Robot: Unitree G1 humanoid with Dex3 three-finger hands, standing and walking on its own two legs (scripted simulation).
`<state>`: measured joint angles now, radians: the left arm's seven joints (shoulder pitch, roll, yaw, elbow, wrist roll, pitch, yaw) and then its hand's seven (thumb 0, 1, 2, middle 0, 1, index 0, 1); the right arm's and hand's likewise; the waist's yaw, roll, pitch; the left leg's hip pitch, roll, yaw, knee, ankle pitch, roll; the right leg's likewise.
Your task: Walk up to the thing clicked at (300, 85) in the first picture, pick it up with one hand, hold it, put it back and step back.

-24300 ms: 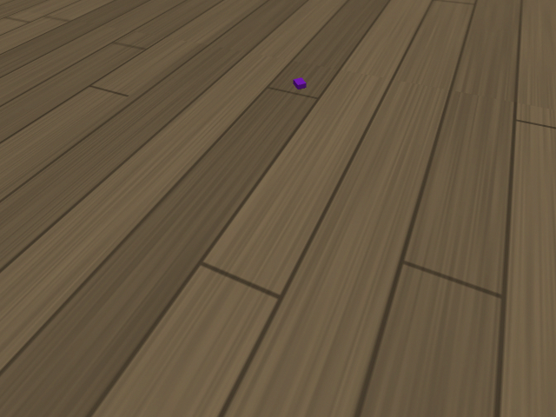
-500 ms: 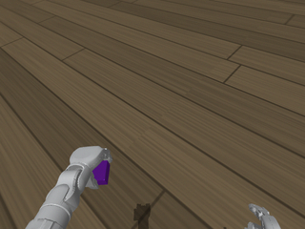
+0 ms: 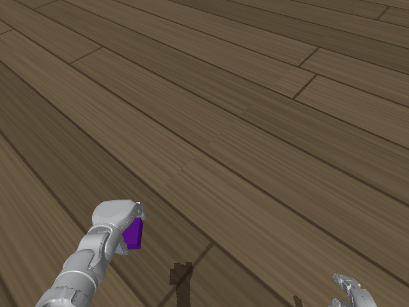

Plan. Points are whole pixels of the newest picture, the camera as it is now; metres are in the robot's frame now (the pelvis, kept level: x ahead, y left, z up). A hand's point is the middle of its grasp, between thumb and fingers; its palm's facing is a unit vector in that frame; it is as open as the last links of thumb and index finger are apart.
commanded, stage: crouch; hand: left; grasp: from above
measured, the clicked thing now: (122, 233) +0.31 +0.23 -0.10
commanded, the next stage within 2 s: lower in 1.78 s
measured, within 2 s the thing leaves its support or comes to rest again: neither
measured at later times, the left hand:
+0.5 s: hand (148, 240) +0.37 +0.23 -0.31, palm faces -0.43 +0.03 -0.90, open 9.1 cm
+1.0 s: hand (159, 251) +0.39 +0.23 -0.50, palm faces -0.46 +0.00 -0.89, open 9.1 cm
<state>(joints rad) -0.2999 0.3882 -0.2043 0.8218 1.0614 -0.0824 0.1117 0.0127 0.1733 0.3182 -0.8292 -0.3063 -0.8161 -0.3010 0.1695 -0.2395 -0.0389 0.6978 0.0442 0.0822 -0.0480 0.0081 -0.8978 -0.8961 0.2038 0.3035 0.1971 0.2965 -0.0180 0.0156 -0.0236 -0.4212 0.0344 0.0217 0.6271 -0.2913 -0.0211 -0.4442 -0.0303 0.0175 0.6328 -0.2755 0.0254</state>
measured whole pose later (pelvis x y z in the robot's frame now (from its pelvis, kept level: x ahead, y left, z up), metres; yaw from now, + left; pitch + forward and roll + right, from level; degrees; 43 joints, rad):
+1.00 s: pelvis -0.06 +0.01 -0.34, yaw -2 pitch +37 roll -5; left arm -0.88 0.54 -0.01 1.32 1.23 -0.11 0.37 0.01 0.15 0.34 -0.85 -0.30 -0.83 -0.30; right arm 0.14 -0.24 -0.03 0.73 -0.10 -0.05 0.07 0.00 -0.91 -0.90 0.21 0.30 0.20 0.30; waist -0.20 0.02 -0.15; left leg -2.08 0.01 -0.09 2.12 -0.69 -0.02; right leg -2.05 -0.02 0.00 2.05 -0.66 0.06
